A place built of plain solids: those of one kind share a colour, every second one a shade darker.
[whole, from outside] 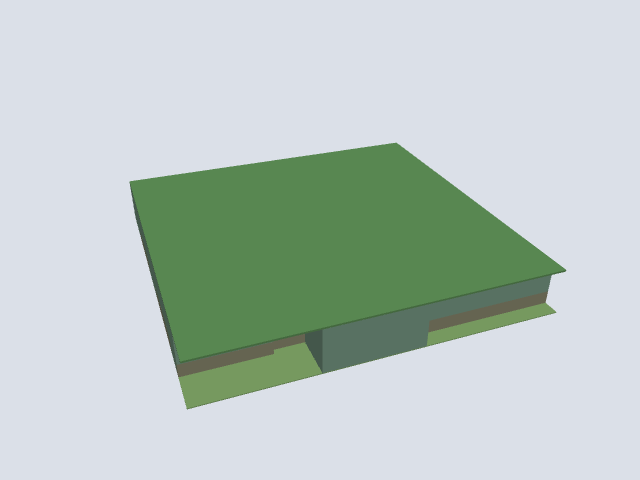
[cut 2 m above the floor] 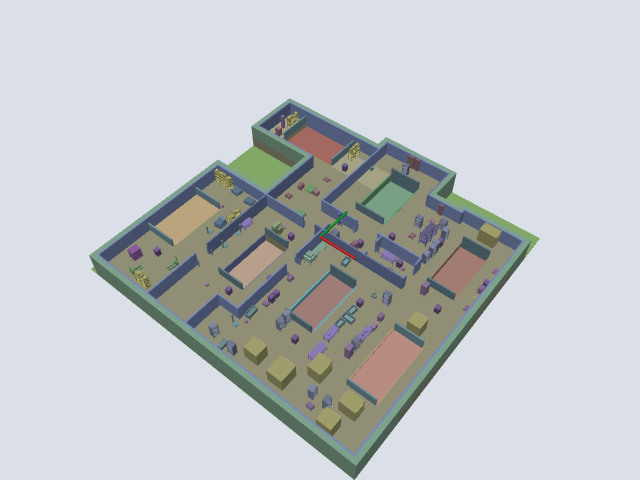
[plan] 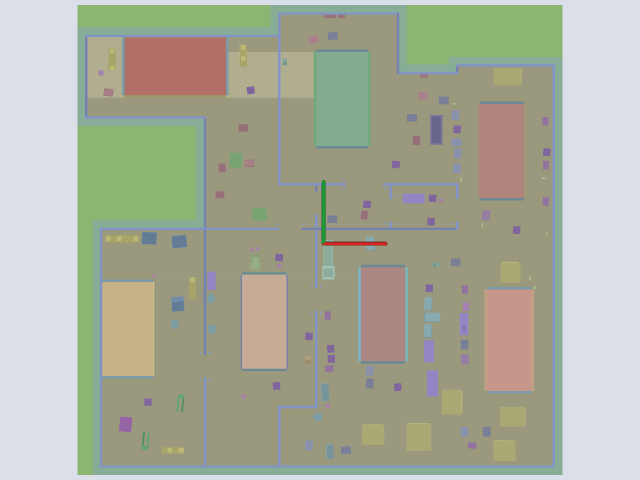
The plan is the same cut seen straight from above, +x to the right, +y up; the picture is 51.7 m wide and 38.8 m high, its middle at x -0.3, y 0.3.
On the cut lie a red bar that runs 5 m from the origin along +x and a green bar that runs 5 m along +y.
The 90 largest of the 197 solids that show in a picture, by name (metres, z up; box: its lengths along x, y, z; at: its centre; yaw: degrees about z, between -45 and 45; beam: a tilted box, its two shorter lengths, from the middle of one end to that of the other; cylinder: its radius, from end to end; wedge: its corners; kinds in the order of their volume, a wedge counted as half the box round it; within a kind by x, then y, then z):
{
 "floor_1": {"box": [3.8, 4.9, 1.5], "at": [-18.0, 14.25, -0.75]},
 "floor_2": {"box": [12.0, 0.6, 1.5], "at": [-12.7, -2.8, -0.75]},
 "floor_3": {"box": [19.1, 2.3, 1.5], "at": [-10.35, 10.65, -0.75]},
 "floor_4": {"box": [7.0, 7.0, 1.5], "at": [-10.2, -6.6, -0.75]},
 "floor_5": {"box": [21.5, 0.6, 1.5], "at": [-7.95, -2.2, -0.75]},
 "floor_6": {"box": [26.6, 0.8, 1.5], "at": [-6.6, 17.1, -0.75]},
 "floor_7": {"box": [9.5, 1.6, 1.5], "at": [-5.55, 8.7, -0.75]},
 "floor_8": {"box": [7.1, 3.7, 1.5], "at": [-4.35, 13.65, -0.75]},
 "floor_9": {"box": [31.7, 1.2, 1.5], "at": [-2.85, -11.3, -0.75]},
 "floor_10": {"box": [14.6, 1.2, 1.5], "at": [-0.6, 16.1, -0.75]},
 "floor_11": {"box": [26.7, 0.6, 1.5], "at": [-0.35, -10.4, -0.75]},
 "floor_12": {"box": [5.7, 7.0, 1.5], "at": [-0.05, -6.0, -0.75]},
 "floor_13": {"box": [38.0, 6.8, 1.5], "at": [0.3, -15.3, -0.75]},
 "floor_14": {"box": [38.0, 3.8, 1.5], "at": [0.3, 0.0, -0.75]},
 "floor_15": {"box": [22.8, 4.2, 1.5], "at": [1.1, 5.8, -0.75]},
 "floor_16": {"box": [11.0, 1.8, 1.5], "at": [1.2, 18.4, -0.75]},
 "floor_17": {"box": [29.6, 1.8, 1.5], "at": [4.5, 2.8, -0.75]},
 "floor_18": {"box": [15.9, 0.6, 1.5], "at": [5.05, -9.8, -0.75]},
 "floor_19": {"box": [2.9, 1.0, 1.5], "at": [5.25, 15.0, -0.75]},
 "floor_20": {"box": [8.7, 3.4, 1.5], "at": [8.15, 9.6, -0.75]},
 "floor_21": {"box": [6.2, 5.8, 1.5], "at": [9.9, -6.6, -0.75]},
 "floor_22": {"box": [15.5, 3.2, 1.5], "at": [11.55, 12.9, -0.75]},
 "floor_23": {"box": [12.5, 1.8, 1.5], "at": [13.05, -2.8, -0.75]},
 "floor_24": {"box": [9.2, 0.6, 1.5], "at": [14.7, 14.8, -0.75]},
 "floor_25": {"box": [3.0, 7.6, 1.5], "at": [17.8, 7.5, -0.75]},
 "floor_26": {"box": [2.3, 8.2, 1.5], "at": [18.15, -7.8, -0.75]},
 "wall_rim_1": {"box": [0.6, 6.8, 5.1], "at": [-19.6, 13.5, 1.05]},
 "wall_rim_2": {"box": [0.6, 19.4, 5.1], "at": [-18.4, -8.4, 1.05]},
 "wall_rim_3": {"box": [10.2, 0.6, 5.1], "at": [-14.8, 9.8, 1.05]},
 "wall_rim_4": {"box": [9.0, 0.6, 5.1], "at": [-14.2, 1.6, 1.05]},
 "wall_rim_5": {"box": [16.2, 0.6, 5.1], "at": [-11.8, 17.2, 1.05]},
 "wall_rim_6": {"box": [0.6, 7.6, 5.1], "at": [-10.0, 5.7, 1.05]},
 "wall_rim_7": {"box": [0.6, 1.2, 5.1], "at": [-4.0, 18.1, 1.05]},
 "wall_rim_8": {"box": [38.0, 0.6, 5.1], "at": [0.3, -18.4, 1.05]},
 "wall_rim_9": {"box": [11.0, 0.6, 5.1], "at": [1.2, 19.0, 1.05]},
 "wall_rim_10": {"box": [0.6, 4.2, 5.1], "at": [6.4, 16.6, 1.05]},
 "wall_rim_11": {"box": [4.6, 0.6, 5.1], "at": [8.4, 14.2, 1.05]},
 "wall_rim_12": {"box": [9.2, 0.6, 5.1], "at": [14.7, 14.8, 1.05]},
 "wall_rim_13": {"box": [0.6, 32.6, 5.1], "at": [19.0, -1.8, 1.05]},
 "ceil_all_1": {"box": [39.2, 38.0, 0.2], "at": [-0.3, 0.3, 3.7]},
 "wall_1": {"box": [0.2, 6.8, 5.1], "at": [-19.2, 13.5, 1.05]},
 "wall_2": {"box": [0.2, 19.4, 5.1], "at": [-18.0, -8.4, 1.05]},
 "wall_3": {"box": [9.8, 0.2, 5.1], "at": [-14.4, 10.2, 1.05]},
 "wall_4": {"box": [15.8, 0.2, 5.1], "at": [-11.4, 16.8, 1.05]},
 "wall_5": {"box": [14.5, 0.2, 5.1], "at": [-10.85, 1.2, 1.05]},
 "wall_6": {"box": [0.2, 7.3, 5.1], "at": [-9.6, -14.45, 1.05]},
 "wall_7": {"box": [0.2, 19.3, 5.1], "at": [-9.6, 0.65, 1.05]},
 "wall_8": {"box": [0.2, 5.0, 5.1], "at": [-3.6, -15.6, 1.05]},
 "wall_9": {"box": [0.2, 14.0, 5.1], "at": [-3.6, 11.7, 1.05]},
 "wall_10": {"box": [3.2, 0.2, 5.1], "at": [-2.1, -13.2, 1.05]},
 "wall_11": {"box": [5.5, 0.2, 5.1], "at": [-0.95, 4.8, 1.05]},
 "wall_12": {"box": [0.2, 7.9, 5.1], "at": [-0.6, -9.35, 1.05]},
 "wall_13": {"box": [0.2, 6.0, 5.1], "at": [-0.6, -0.6, 1.05]},
 "wall_14": {"box": [36.8, 0.2, 5.1], "at": [0.3, -18.0, 1.05]},
 "wall_15": {"box": [9.8, 0.2, 5.1], "at": [1.2, 18.6, 1.05]},
 "wall_16": {"box": [12.7, 0.2, 5.1], "at": [4.55, 1.2, 1.05]},
 "wall_17": {"box": [0.2, 5.0, 5.1], "at": [6.0, 16.2, 1.05]},
 "wall_18": {"box": [6.1, 0.2, 5.1], "at": [7.85, 4.8, 1.05]},
 "wall_19": {"box": [5.0, 0.2, 5.1], "at": [8.4, 13.8, 1.05]},
 "wall_20": {"box": [8.0, 0.2, 5.1], "at": [14.7, 14.4, 1.05]},
 "wall_21": {"box": [0.2, 32.6, 5.1], "at": [18.6, -1.8, 1.05]},
 "floor_base_1": {"box": [39.2, 38.0, 0.1], "at": [-0.3, 0.3, -1.55]},
 "floor_oven_bed_1": {"box": [3.6, 7.6, 0.74], "at": [14.4, 7.5, -1.13]},
 "floor_oven_bed_2": {"box": [3.6, 8.2, 1.36], "at": [15.0, -7.8, -0.82]},
 "rackoven_1": {"box": [1.8, 1.6, 2.3], "at": [4.0, -15.46, 1.25]},
 "rackoven_2": {"box": [2.0, 2.2, 2.4], "at": [7.7, -15.65, 1.3]},
 "rackoven_3": {"box": [1.6, 2.0, 2.3], "at": [10.35, -12.8, 1.25]},
 "rackoven_4": {"box": [1.8, 1.6, 2.5], "at": [14.6, -16.75, 1.35]},
 "rackoven_5": {"box": [2.2, 1.4, 2.4], "at": [14.85, 13.5, 1.3]},
 "rackoven_6": {"box": [1.6, 1.6, 2.3], "at": [15.1, -2.35, 1.25]},
 "rackoven_7": {"box": [2.0, 1.6, 2.4], "at": [15.24, -14.0, 1.3]},
 "floor_tanker_bay_1": {"box": [4.1, 7.6, 1.5], "at": [-15.85, -6.9, -0.75]},
 "floor_dock_well_1": {"box": [8.2, 4.7, 0.84], "at": [-12.0, 14.35, -1.08]},
 "floor_plant_bed_1": {"box": [3.6, 7.6, 0.86], "at": [4.8, -5.7, -1.07]},
 "wall_low_1": {"box": [0.2, 4.9, 2.7], "at": [-16.2, 14.45, -0.15]},
 "wall_low_2": {"box": [4.3, 0.2, 2.7], "at": [-15.95, -10.8, -0.15]},
 "wall_low_3": {"box": [4.3, 0.2, 2.7], "at": [-15.95, -3.0, -0.15]},
 "wall_low_4": {"box": [0.2, 4.9, 2.7], "at": [-7.8, 14.45, -0.15]},
 "wall_low_5": {"box": [4.2, 0.2, 2.7], "at": [1.5, 7.8, -0.15]},
 "wall_low_6": {"box": [4.2, 0.2, 2.7], "at": [1.5, 15.6, -0.15]},
 "wall_low_7": {"box": [3.6, 0.2, 2.7], "at": [15.0, -12.0, -0.15]},
 "floor_cooler_base_1": {"box": [4.2, 7.6, 0.38], "at": [1.5, 11.7, -1.31]},
 "floor_mixer_bed_1": {"box": [3.6, 7.6, 0.32], "at": [-4.8, -6.3, -1.34]},
 "floor_band_oven_bed_1": {"box": [0.2, 8.2, 1.5], "at": [13.1, -7.8, -0.75]},
 "floor_band_oven_bed_2": {"box": [0.2, 8.2, 1.5], "at": [16.9, -7.8, -0.75]},
 "floor_band_cooler_base_1": {"box": [0.2, 7.6, 1.5], "at": [-0.7, 11.7, -0.75]},
 "floor_band_cooler_base_2": {"box": [0.2, 7.6, 1.5], "at": [3.7, 11.7, -0.75]},
 "floor_band_plant_bed_1": {"box": [0.2, 7.6, 1.5], "at": [2.9, -5.7, -0.75]},
 "floor_band_plant_bed_2": {"box": [0.2, 7.6, 1.5], "at": [6.7, -5.7, -0.75]},
 "floor_band_dock_well_1": {"box": [8.2, 0.2, 1.5], "at": [-12.0, 11.9, -0.75]}
}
